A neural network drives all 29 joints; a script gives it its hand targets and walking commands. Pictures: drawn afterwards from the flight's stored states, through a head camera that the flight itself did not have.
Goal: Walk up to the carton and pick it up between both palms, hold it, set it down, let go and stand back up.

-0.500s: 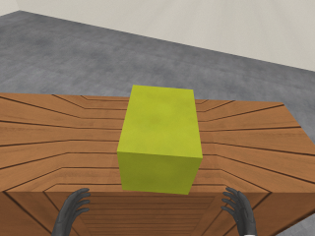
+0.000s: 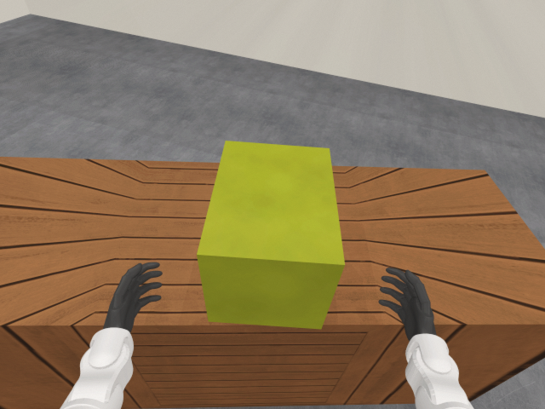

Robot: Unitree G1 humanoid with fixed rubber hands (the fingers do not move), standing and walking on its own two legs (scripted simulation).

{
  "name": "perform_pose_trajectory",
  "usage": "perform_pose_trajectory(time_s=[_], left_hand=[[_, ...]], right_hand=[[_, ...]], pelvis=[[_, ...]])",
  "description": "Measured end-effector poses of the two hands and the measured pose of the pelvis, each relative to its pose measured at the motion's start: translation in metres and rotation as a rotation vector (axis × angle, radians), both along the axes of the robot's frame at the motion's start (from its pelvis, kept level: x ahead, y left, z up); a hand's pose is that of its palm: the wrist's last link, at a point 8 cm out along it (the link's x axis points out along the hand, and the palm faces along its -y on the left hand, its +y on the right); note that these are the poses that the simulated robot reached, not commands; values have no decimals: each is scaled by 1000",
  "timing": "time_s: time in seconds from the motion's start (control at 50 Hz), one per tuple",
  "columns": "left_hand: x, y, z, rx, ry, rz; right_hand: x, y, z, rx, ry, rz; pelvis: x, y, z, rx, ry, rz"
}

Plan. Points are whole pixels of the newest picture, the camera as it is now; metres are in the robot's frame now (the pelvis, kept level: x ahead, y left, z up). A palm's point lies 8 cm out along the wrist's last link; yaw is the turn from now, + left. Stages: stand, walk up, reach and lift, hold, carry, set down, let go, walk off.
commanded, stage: reach and lift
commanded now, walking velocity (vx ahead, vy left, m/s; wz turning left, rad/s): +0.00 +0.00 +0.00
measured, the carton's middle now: (271, 231) +0.48 -0.02 -0.05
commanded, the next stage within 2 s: none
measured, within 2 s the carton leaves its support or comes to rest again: neither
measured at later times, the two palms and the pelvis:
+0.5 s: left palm (137, 257) +0.35 +0.21 +0.04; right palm (415, 268) +0.32 -0.24 +0.04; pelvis -0.02 -0.01 +0.00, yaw +1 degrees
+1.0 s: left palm (157, 220) +0.41 +0.19 +0.05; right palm (413, 230) +0.38 -0.25 +0.06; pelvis -0.03 -0.03 -0.02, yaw +3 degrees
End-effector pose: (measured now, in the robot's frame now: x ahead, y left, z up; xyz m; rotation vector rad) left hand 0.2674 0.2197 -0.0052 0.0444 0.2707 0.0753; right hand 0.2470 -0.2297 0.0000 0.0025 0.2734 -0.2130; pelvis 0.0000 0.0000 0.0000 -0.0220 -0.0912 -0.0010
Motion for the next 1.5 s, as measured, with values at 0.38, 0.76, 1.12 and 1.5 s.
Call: perform_pose_trajectory(time_s=[0.38,0.76,1.12,1.5], left_hand=[[62,-11,33,7,-8,-30],[114,-22,48,18,-9,-39],[161,-36,61,15,-27,-24],[199,-38,67,5,-37,6]], right_hand=[[57,-8,28,27,-26,-3],[109,-14,51,22,-27,3],[151,-17,66,-1,-33,10],[183,-20,73,-25,-35,1]], pelvis=[[-15,-9,-1,6,107,14],[-24,-21,-12,7,269,37],[-28,-34,-23,11,412,42],[-24,-41,-32,11,521,46]])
